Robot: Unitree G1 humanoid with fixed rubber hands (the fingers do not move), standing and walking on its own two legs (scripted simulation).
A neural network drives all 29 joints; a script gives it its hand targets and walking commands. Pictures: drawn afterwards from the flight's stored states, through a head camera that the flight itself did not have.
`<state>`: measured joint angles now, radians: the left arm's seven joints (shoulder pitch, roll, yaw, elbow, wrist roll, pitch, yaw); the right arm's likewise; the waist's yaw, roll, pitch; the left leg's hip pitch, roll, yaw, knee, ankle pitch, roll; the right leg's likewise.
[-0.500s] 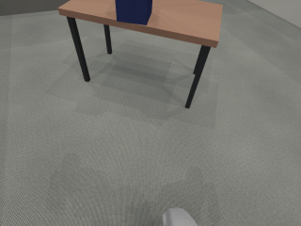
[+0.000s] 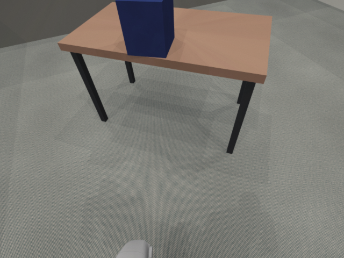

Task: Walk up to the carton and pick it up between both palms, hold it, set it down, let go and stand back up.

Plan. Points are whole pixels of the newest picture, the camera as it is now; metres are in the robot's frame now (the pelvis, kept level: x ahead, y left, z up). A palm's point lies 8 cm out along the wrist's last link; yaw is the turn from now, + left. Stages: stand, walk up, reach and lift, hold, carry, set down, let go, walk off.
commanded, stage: walk up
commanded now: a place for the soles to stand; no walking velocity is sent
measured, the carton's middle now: (149, 21) +1.09 +0.14 +0.04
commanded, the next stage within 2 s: none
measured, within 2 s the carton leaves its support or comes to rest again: neither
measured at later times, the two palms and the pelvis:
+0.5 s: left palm (56, 224) +0.22 +0.35 -0.15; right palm (227, 198) +0.29 -0.15 -0.13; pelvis +0.24 +0.10 -0.02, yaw +4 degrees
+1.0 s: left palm (93, 137) +0.51 +0.31 -0.13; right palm (226, 167) +0.41 -0.17 -0.16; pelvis +0.45 +0.07 -0.02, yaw +3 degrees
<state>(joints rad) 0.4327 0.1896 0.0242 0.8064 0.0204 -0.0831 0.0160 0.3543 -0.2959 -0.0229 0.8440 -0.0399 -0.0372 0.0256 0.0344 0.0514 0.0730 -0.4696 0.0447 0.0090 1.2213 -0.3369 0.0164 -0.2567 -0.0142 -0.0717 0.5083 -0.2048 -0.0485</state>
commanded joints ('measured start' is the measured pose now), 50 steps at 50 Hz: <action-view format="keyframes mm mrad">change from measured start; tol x32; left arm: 1 44 88 12 -19 7 -35 -8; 50 67 177 36 -57 -14 22 33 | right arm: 1 132 31 5 -2 -15 10 20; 12 -190 0 13 -76 -20 -2 27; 19 264 -157 -70 46 -14 -28 -12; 50 146 -77 -14 -1 -11 18 -9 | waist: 1 -78 -169 17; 15 -36 -194 81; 20 -108 251 -134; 50 22 -124 48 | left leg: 1 -67 27 -33 -75 131 -26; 10 -230 97 -28 -473 268 -51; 17 267 -12 56 -678 212 14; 22 422 311 -715 -1053 -373 135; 30 281 157 -160 -943 335 100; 42 224 163 -80 -855 195 144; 46 -59 -73 56 -90 -187 21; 50 -195 20 -51 19 -92 -17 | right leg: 1 -15 -191 198 -286 53 -51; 15 116 -283 89 -184 56 -127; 23 -398 -48 110 811 -243 9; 43 45 -11 -7 70 106 10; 47 347 -452 762 -234 -415 -136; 50 174 -362 584 -319 -369 -85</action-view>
